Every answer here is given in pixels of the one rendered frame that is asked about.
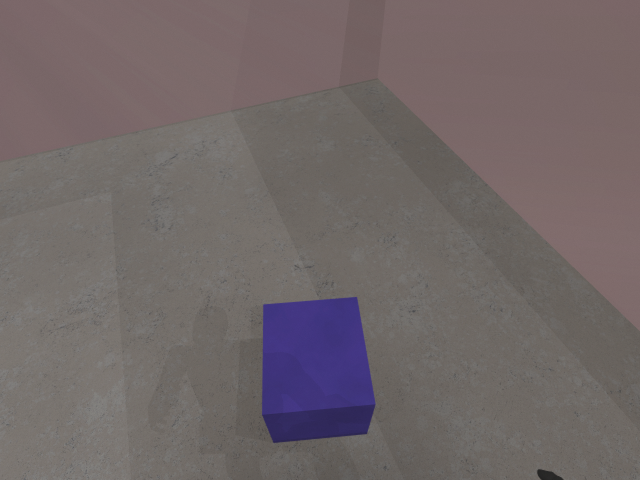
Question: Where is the carton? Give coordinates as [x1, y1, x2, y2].
[262, 297, 376, 443]

